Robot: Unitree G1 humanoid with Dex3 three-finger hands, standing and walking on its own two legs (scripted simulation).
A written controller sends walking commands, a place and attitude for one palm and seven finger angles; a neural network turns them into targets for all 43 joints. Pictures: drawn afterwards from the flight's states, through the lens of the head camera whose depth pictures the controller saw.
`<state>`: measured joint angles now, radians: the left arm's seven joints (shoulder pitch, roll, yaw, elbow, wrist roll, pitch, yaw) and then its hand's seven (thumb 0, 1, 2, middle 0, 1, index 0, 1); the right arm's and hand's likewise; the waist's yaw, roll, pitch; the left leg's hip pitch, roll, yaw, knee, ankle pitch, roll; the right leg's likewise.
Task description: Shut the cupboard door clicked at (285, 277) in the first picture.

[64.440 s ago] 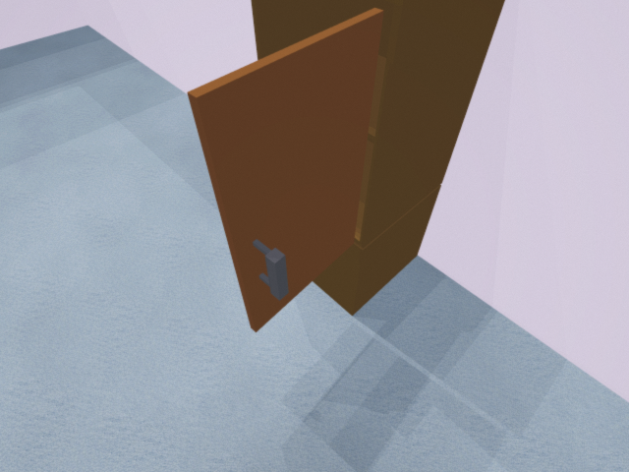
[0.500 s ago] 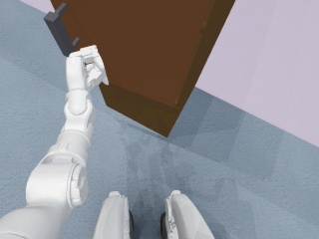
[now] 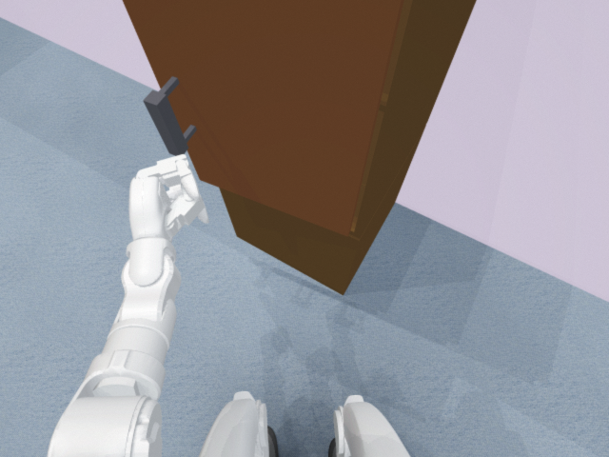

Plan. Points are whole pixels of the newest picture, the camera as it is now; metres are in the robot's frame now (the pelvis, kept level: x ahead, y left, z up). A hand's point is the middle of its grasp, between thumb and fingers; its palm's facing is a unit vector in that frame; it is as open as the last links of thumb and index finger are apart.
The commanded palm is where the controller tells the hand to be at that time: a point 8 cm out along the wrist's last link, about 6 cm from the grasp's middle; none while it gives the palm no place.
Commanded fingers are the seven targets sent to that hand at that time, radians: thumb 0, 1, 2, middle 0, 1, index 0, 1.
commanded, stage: draw the hand back to the body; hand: left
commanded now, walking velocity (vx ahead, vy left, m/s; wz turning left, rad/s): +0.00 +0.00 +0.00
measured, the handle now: (175, 117) +0.64 +0.20 -0.01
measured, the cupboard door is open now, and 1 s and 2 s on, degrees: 7 7 7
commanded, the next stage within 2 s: step back with the hand held close in 1.34 s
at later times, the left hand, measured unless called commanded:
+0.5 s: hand (71, 263) +0.31 +0.20 +0.15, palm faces +0.18 -0.95 -0.26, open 3.2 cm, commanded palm +0.26 +0.25 +0.17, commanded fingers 0.00 0.90 0.90 -0.81 -0.96 -0.81 -0.96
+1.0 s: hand out of the picture +0.22 +0.29 +0.26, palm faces +0.48 -0.76 -0.44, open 6.4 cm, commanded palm +0.17 +0.32 +0.28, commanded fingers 0.00 0.90 0.90 -0.20 -0.30 -0.20 -0.30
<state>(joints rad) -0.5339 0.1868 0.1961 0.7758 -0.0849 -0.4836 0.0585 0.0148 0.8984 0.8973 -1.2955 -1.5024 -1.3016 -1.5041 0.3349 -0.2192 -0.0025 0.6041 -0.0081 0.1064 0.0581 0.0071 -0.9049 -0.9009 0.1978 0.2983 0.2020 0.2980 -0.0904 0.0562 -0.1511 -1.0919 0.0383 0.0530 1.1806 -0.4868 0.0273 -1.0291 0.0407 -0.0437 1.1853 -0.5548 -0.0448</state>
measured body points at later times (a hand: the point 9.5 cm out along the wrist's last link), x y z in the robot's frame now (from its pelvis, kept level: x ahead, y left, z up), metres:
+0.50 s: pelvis +0.02 +0.01 +0.09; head +0.03 -0.01 +0.53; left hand +0.29 +0.25 +0.16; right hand +0.22 -0.22 +0.00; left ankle +0.04 +0.11 -0.64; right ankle +0.00 -0.09 -0.64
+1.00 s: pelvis +0.04 +0.01 +0.10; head +0.03 -0.02 +0.55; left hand +0.19 +0.32 +0.29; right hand +0.24 -0.19 +0.01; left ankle +0.04 +0.11 -0.64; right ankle +0.00 -0.09 -0.64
